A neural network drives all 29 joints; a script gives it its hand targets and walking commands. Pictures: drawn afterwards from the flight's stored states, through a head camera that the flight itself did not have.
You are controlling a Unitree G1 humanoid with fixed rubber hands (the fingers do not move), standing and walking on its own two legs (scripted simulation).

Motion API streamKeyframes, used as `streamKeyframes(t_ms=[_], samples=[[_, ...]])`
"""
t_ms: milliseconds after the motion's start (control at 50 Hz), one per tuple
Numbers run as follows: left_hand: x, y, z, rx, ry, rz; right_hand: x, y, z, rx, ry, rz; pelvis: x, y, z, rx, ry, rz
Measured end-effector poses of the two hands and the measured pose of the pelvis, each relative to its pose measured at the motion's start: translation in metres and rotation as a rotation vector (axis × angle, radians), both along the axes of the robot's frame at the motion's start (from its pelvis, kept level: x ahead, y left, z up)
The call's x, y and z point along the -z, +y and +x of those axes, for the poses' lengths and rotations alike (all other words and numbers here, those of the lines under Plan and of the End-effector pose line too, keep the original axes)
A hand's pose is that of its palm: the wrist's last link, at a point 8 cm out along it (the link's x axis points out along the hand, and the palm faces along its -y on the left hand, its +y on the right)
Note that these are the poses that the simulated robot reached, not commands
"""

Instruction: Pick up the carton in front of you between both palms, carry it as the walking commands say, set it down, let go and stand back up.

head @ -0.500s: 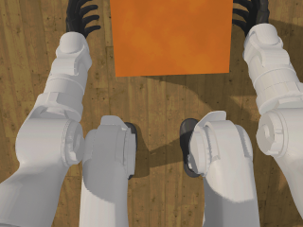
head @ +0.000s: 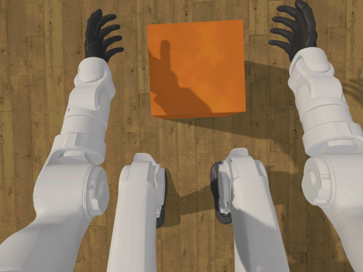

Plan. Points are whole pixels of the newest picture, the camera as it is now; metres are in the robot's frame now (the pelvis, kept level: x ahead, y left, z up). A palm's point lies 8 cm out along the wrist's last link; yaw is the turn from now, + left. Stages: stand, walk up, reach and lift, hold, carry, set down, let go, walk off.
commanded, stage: set down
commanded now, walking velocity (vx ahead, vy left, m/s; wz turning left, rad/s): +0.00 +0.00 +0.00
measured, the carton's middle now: (194, 80) +0.50 -0.03 -0.32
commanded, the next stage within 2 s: let go in 0.66 s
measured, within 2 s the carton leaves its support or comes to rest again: neither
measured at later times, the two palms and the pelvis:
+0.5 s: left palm (43, 20) +0.51 +0.17 +0.03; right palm out of the picture +0.51 -0.23 +0.03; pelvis +0.03 +0.00 +0.13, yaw +0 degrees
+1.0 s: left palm out of the picture +0.44 +0.19 +0.15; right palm out of the picture +0.43 -0.24 +0.15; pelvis +0.08 -0.01 +0.26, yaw -1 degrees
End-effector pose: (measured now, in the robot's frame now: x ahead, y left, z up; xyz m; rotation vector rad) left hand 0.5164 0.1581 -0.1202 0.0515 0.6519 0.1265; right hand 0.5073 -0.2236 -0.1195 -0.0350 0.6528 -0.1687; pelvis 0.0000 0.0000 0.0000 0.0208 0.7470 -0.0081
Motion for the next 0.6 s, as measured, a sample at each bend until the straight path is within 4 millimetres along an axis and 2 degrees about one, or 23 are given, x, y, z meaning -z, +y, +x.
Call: streamKeyframes(t_ms=[220,600], samples=[[-0.057,0.005,0.001,0.002,-0.023,0.010,-0.056,-0.005,0.001,-0.012,-0.023,-0.006,-0.048,-0.001,0.009,0.005,0.055,0.003],[-0.178,0.009,-0.003,0.017,-0.025,0.007,-0.178,-0.011,-0.001,-0.028,-0.022,-0.001,-0.158,-0.004,0.030,0.011,0.053,0.002]])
